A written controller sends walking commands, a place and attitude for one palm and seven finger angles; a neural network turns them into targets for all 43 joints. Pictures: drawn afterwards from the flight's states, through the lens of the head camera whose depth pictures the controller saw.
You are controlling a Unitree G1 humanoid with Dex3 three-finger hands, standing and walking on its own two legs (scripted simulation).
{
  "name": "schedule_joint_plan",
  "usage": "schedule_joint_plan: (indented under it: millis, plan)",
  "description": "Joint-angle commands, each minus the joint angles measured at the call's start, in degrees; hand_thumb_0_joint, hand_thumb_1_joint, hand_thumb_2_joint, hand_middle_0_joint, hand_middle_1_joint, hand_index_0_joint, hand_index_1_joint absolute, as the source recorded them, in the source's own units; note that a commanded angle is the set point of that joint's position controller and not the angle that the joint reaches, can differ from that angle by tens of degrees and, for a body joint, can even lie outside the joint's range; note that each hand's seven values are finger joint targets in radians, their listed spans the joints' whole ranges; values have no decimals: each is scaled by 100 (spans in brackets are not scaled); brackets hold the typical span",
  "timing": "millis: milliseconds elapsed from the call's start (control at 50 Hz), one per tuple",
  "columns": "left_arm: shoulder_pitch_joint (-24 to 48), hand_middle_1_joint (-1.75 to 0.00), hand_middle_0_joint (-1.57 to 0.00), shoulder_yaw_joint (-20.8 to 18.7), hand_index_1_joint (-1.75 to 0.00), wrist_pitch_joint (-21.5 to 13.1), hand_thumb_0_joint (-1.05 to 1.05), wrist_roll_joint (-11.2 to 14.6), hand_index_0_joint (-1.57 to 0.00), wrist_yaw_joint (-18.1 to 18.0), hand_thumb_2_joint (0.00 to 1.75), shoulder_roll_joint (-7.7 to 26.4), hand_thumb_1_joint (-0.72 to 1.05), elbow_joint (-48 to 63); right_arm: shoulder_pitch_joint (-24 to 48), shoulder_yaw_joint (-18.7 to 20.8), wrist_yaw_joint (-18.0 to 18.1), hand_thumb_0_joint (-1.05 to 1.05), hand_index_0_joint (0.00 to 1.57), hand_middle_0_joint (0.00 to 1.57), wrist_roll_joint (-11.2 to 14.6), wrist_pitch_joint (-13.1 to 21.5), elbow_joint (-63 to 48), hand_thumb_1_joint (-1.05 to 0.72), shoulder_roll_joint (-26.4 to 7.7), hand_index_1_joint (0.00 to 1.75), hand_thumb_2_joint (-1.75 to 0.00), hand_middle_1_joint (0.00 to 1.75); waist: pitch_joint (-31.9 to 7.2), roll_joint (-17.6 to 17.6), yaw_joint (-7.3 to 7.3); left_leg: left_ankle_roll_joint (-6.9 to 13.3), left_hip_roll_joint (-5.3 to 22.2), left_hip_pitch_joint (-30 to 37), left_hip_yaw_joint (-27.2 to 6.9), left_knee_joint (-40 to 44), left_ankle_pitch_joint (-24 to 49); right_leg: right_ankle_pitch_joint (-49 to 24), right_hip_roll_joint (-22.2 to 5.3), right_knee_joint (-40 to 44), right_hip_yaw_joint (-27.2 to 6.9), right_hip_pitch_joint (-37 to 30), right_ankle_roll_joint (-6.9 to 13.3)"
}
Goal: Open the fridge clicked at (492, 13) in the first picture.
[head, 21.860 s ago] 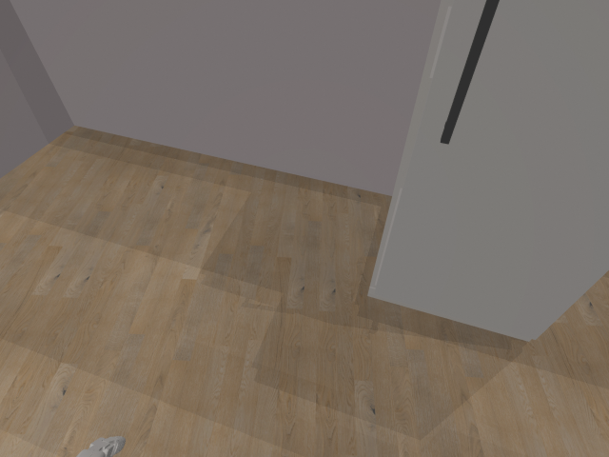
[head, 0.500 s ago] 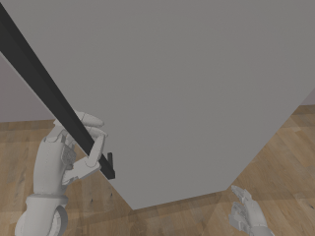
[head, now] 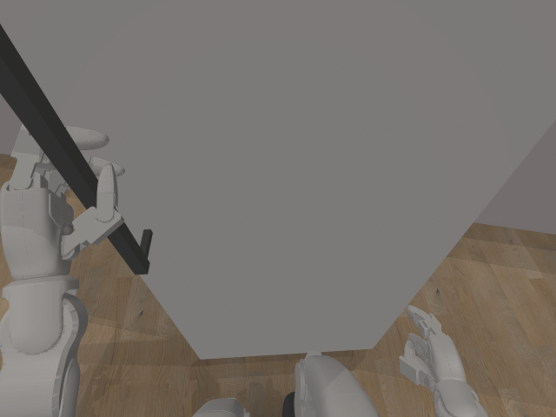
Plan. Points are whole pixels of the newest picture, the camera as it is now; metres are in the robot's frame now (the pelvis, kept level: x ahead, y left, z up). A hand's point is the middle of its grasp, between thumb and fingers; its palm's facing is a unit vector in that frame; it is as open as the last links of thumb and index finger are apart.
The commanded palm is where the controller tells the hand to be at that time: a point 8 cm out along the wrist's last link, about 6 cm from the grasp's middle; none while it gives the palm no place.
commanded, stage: walk backward, drawing the door open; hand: left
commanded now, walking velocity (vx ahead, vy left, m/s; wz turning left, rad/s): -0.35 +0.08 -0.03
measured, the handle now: (64, 125) +0.31 +0.20 +0.28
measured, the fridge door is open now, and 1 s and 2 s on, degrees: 14 57 80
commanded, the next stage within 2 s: stop walking and hold the door back in 1.46 s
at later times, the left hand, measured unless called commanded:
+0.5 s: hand (116, 375) +0.13 +0.12 +0.21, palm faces +0.46 -0.86 -0.21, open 6.4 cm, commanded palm +0.07 +0.16 +0.21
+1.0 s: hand out of the picture -0.04 -0.02 +0.21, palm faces +0.50 -0.81 -0.32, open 7.4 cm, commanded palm -0.09 +0.01 +0.21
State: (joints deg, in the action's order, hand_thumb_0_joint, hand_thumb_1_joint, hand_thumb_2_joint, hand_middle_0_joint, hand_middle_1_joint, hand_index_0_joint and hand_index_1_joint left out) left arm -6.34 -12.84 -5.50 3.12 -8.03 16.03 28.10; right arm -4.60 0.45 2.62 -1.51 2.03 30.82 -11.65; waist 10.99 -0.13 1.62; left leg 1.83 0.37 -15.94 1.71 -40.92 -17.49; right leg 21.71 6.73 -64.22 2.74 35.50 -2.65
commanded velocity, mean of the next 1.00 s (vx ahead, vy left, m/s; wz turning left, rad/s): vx -0.19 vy -0.19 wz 0.61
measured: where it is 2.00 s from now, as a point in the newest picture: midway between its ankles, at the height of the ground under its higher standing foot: outside the picture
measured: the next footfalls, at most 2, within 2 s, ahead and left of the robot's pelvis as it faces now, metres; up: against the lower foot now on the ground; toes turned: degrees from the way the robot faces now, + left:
right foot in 0.20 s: -0.04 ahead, -0.25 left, +0.00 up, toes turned -1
left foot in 0.40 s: -0.03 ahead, -0.01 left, +0.00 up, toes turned +2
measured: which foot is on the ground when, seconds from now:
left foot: down 0.00-0.20, up 0.22-0.38, down 0.40-0.70, up 0.72-0.98, down 1.00-1.00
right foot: up 0.00-0.18, down 0.20-0.40, up 0.42-0.68, down 0.70-1.00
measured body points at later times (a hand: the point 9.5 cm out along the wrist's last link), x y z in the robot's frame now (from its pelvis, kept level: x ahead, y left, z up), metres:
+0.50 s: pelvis -0.15 -0.13 +0.02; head -0.11 -0.10 +0.46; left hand +0.10 +0.17 +0.23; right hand +0.02 -0.36 -0.07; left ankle -0.07 -0.01 -0.71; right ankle -0.12 -0.25 -0.66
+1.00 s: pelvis -0.26 -0.26 +0.01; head -0.22 -0.25 +0.46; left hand -0.07 +0.02 +0.23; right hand -0.02 -0.43 -0.08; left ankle -0.32 -0.17 -0.71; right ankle -0.22 -0.32 -0.71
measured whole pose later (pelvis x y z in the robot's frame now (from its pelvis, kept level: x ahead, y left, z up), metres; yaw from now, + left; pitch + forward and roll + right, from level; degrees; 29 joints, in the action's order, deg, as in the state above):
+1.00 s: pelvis -0.26 -0.26 +0.01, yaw +23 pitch +1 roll +2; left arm -1.3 -6.7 -2.3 -2.7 -4.7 16.9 26.6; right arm -11.4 -0.1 5.5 -2.2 6.6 34.1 -11.6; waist 4.5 1.2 2.1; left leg -0.7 0.8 -14.8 7.7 -33.2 -16.6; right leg 18.3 -3.6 -37.5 12.5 19.1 3.9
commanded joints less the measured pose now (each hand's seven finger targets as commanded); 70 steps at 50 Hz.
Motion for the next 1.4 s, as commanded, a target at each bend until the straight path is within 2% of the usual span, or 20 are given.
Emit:
schedule_joint_plan:
  millis: [0,120,180,220,340,380,420,620,660,680,720,780,940,960,980,1000,1120,1240,1300,1380]
  plan:
    - [1416,-140,-45,-714,-140,-669,0,44,-45,-138,90,1055,90,1523,341,311,138,0,20,20,115,403,-570,-90,-604,30,-90,30,-1277,-552,-198,1107,1872,-415,-1351,1726,2336,712,-396,-1162,-788,-663,-38]
    - [1384,-140,-45,-868,-140,-909,0,-141,-45,-167,90,1229,90,1307,-175,304,83,0,20,20,187,788,-381,-90,-802,30,-90,30,-2150,-1686,-207,147,1026,679,-652,868,1897,-633,-424,3631,284,-2177,-91]
    - [1232,-140,-45,-1720,-140,-1127,0,-197,-45,-153,90,2256,90,952,179,213,139,0,20,20,174,808,-493,-90,-496,30,-90,30,-2091,1586,-334,-495,-263,-1079,-196,-1763,-1330,-4964,-2569,4364,-2083,-2548,784]
    - [1261,-140,-45,-2011,-140,-1106,0,-210,-45,-273,90,2414,90,942,68,261,213,0,20,20,200,850,-255,-90,-614,30,-90,30,-2507,1177,-309,-363,-47,-1335,-786,-2776,-1429,-5929,-3048,3771,-1865,-2878,1171]
    - [668,-140,-45,-1700,-140,-1079,0,-63,-45,-330,90,1739,90,1177,-91,201,358,0,20,20,72,750,-348,-90,-498,30,-90,30,-2560,138,-22,-328,-103,518,-185,1245,1041,-3661,-1867,2475,-46,-2722,420]
    - [1105,-140,-45,-1407,-140,-1148,0,50,-45,-275,90,1603,90,1552,-62,343,290,0,20,20,80,857,-478,-90,-860,30,-90,30,-2686,-2364,-160,523,2183,1492,-3471,2227,4770,1600,-638,648,-121,-856,-115]
    - [1508,-140,-45,-1308,-140,-1176,0,-57,-45,-135,90,1641,90,1343,-127,240,128,0,20,20,83,930,-305,-90,-620,30,-90,30,-2427,-1546,-103,756,2252,1265,-3669,2442,3346,1358,-604,-106,-746,-624,6]
    - [1925,-140,-45,-1091,-140,-603,0,13,-45,9,90,1552,90,922,94,295,109,0,20,20,84,891,-267,-90,-603,30,-90,30,-2063,-2011,-240,109,837,-1050,-1802,3097,-1269,607,17,3097,233,-3779,132]
    - [1998,-140,-45,-1001,-140,-563,0,-17,-45,92,90,1615,90,991,50,234,81,0,20,20,125,886,-219,-90,-307,30,-90,30,-2159,-174,-293,-389,-216,-755,-759,793,-945,104,-1015,5073,-570,-3444,544]
    - [2039,-140,-45,-1204,-140,-550,0,-44,-45,108,90,1953,90,1025,247,207,106,0,20,20,172,822,-228,-90,-170,30,-90,30,-1875,1528,-396,-708,-684,-1049,-110,-1943,-1104,561,-2510,5597,-1870,-2251,1113]
    - [2433,-140,-45,-1191,-140,-568,0,-122,-45,61,90,1704,90,878,305,187,117,0,20,20,105,794,-115,-90,-275,30,-90,30,-2178,890,-308,-548,-453,-1829,-649,-3878,-1331,-1405,-2969,4902,-1494,-2086,1290]
    - [1771,-140,-45,-877,-140,-593,0,-126,-45,291,90,1278,90,921,294,93,211,0,20,20,-15,698,-278,-90,-180,30,-90,30,-1889,794,-238,-541,-32,-1783,75,-2893,-783,-2929,-2183,4146,22,-3052,985]
    - [1836,-140,-45,25,-140,-509,0,-118,-45,274,90,686,90,1312,-471,94,348,0,20,20,-90,770,-467,-90,-243,30,-90,30,-2759,672,-23,-258,-54,524,754,1523,309,-4939,-1938,2362,305,-3155,759]
    - [2158,-140,-45,179,-140,-532,0,-114,-45,275,90,639,90,1449,-656,193,342,0,20,20,-65,767,-496,-90,-392,30,-90,30,-2926,24,247,-4,609,2035,-287,1969,2150,-3902,-1620,1154,602,-1715,314]
    - [2273,-140,-45,318,-140,-636,0,-90,-45,329,90,535,90,1600,-486,312,302,0,20,20,-69,828,-560,-90,-674,30,-90,30,-2826,-1410,61,731,2521,3250,-2951,2080,5795,85,-728,2,493,232,-201]
    - [2358,-140,-45,320,-140,-739,0,-323,-45,451,90,625,90,1504,-470,252,162,0,20,20,-114,830,-398,-90,-564,30,-90,30,-2592,-1112,30,1241,3143,3392,-3755,1937,6826,1473,-742,-435,-365,737,-131]
    - [2672,-140,-45,489,-140,-558,0,-293,-45,629,90,297,90,1190,-31,451,-36,0,20,20,127,867,-201,-90,-658,30,-90,30,-1979,-818,-95,435,1880,626,-1176,1994,2328,-591,-1115,1074,-710,-1186,-84]
    - [2912,-140,-45,479,-140,-317,0,-154,-45,564,90,351,90,994,430,320,-75,0,20,20,351,633,-571,-90,-525,30,-90,30,-1925,-1419,-220,290,1265,-1407,-1288,2309,-1233,-209,-416,2748,245,-3683,-266]
    - [2823,-140,-45,-137,-140,-329,0,-271,-45,488,90,1177,90,1279,421,283,-20,0,20,20,328,597,-504,-90,-75,30,-90,30,-2206,2452,-410,-482,-373,-1690,172,-2495,-1880,-41,-2593,5149,-1662,-2981,776]
    - [2291,-140,-45,135,-140,-446,0,-182,-45,439,90,705,90,1616,540,243,144,0,20,20,184,618,-384,-90,-102,30,-90,30,-2226,1092,-294,-489,245,-1961,91,-3709,-1733,-3982,-2657,3823,-438,-3526,1366]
